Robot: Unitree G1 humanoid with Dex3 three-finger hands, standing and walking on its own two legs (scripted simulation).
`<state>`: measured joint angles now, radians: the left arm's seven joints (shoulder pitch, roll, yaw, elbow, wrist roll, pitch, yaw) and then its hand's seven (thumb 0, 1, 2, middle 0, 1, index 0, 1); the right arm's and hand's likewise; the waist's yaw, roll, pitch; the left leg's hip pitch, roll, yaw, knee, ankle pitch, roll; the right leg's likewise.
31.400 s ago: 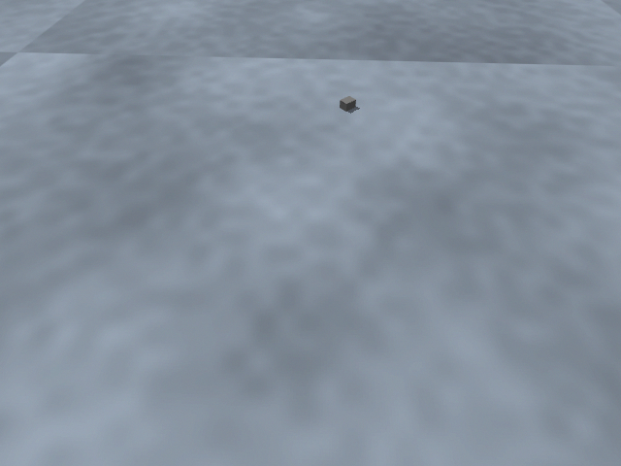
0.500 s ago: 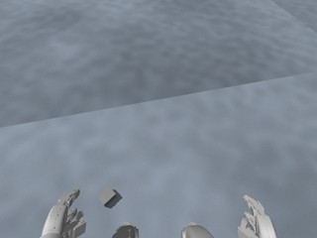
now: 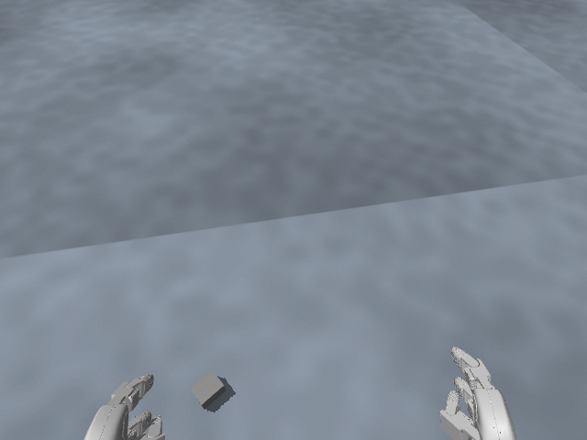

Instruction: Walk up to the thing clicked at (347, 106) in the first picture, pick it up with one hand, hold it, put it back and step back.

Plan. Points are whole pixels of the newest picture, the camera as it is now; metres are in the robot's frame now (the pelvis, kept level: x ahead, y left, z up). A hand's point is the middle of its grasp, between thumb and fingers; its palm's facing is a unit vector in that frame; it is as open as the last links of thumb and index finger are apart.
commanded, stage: home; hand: left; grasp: from above
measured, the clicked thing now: (208, 389) +0.40 +0.25 -0.69
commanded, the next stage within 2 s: stand in 1.66 s
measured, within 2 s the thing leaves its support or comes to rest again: neither
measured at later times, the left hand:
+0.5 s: hand out of the picture +0.16 +0.18 -0.05, palm faces +0.05 -0.98 -0.19, open 7.6 cm
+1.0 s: hand out of the picture +0.16 +0.18 -0.05, palm faces +0.05 -0.98 -0.20, open 7.4 cm
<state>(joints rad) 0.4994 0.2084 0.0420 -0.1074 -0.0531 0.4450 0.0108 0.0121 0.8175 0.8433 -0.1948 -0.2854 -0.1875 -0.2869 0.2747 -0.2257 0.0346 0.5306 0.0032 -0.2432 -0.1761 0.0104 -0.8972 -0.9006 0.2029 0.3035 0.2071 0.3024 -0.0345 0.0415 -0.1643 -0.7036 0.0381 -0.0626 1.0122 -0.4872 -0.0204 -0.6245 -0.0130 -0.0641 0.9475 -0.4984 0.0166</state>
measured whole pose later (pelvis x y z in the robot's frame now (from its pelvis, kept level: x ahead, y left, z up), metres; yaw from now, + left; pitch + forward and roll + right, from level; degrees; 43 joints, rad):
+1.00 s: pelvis +0.00 +0.00 +0.00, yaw -1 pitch +10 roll -3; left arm 0.50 0.22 0.04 -0.12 -0.05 0.45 0.02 0.01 0.91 0.90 -0.20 -0.30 -0.20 -0.30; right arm 0.29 -0.22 0.04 0.54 0.01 -0.23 -0.18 0.01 -0.90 -0.90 0.20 0.30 0.21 0.30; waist -0.04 0.05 -0.16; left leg -0.70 0.04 -0.06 1.02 -0.49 -0.01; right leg -0.63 -0.01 -0.06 0.95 -0.50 0.02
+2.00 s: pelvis -0.01 +0.00 +0.03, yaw -1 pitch +1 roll +0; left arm 0.23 0.29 0.04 0.61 0.04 0.07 0.03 0.01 0.91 0.90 -0.21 -0.30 -0.20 -0.30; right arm 0.17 -0.29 -0.03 0.82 -0.06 -0.04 -0.01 0.01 -0.90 -0.90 0.20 0.30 0.21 0.30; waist 0.02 -0.01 0.04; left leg -0.43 0.01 0.00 0.80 -0.39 -0.01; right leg -0.40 -0.04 -0.01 0.81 -0.43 0.02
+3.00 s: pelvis -0.02 +0.00 +0.07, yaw -1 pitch -4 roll +0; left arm 0.17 0.29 0.03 1.14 0.02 -0.01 0.02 0.01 0.91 0.90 -0.21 -0.30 -0.20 -0.30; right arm 0.15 -0.31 -0.02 1.14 -0.02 0.00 0.00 0.00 -0.90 -0.90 0.20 0.30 0.20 0.30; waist 0.01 0.02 0.07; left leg -0.13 0.02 0.00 0.37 -0.17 -0.02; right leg -0.10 -0.02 -0.02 0.37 -0.20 0.02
